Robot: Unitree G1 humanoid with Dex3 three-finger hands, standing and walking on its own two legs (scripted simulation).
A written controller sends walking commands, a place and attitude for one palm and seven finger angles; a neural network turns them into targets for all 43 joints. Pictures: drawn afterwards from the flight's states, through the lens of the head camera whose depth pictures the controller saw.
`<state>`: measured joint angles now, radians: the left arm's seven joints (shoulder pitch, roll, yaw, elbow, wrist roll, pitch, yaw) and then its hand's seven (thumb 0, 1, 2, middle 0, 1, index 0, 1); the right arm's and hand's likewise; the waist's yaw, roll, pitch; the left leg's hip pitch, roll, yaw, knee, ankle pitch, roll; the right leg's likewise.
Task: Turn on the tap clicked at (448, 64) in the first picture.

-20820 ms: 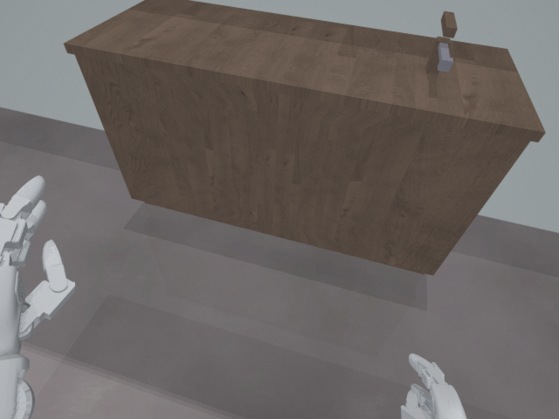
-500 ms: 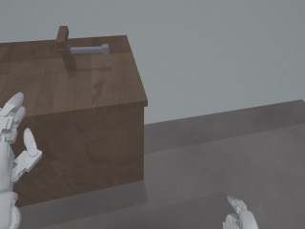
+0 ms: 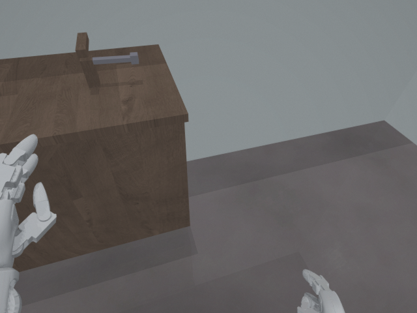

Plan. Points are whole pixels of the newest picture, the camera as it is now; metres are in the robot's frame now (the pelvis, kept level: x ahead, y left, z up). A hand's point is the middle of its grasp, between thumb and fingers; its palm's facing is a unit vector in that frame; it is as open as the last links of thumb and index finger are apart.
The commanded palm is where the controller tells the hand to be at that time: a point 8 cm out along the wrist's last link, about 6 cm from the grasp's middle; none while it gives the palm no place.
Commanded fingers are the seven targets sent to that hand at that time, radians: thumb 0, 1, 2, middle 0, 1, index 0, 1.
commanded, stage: stop stepping back and stand still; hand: left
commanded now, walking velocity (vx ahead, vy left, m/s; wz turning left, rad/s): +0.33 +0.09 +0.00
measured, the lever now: (134, 58) +0.83 +0.31 +0.11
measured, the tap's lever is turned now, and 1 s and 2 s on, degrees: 85 85 85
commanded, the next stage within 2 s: stand and check the lever's angle in 0.56 s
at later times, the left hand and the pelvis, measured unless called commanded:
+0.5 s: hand (26, 253) +0.15 +0.25 +0.17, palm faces +0.48 -0.82 -0.32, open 7.4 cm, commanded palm +0.10 +0.28 +0.18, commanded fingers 0.00 0.90 0.90 -0.20 -0.30 -0.20 -0.30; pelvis -0.05 +0.00 +0.00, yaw +3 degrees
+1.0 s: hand (22, 238) +0.17 +0.27 +0.16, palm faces +0.44 -0.83 -0.34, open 7.4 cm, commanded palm +0.12 +0.30 +0.18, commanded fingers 0.00 0.90 0.90 -0.20 -0.30 -0.20 -0.30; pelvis -0.03 +0.02 +0.00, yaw +2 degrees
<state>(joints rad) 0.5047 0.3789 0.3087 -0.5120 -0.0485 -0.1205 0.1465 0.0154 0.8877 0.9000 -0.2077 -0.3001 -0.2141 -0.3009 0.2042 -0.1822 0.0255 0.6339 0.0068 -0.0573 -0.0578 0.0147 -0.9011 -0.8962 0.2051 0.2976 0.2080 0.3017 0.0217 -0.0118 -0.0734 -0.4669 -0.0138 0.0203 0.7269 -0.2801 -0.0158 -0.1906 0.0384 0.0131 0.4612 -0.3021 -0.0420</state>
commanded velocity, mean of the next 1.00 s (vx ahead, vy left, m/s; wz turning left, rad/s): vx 0.07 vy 0.01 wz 0.00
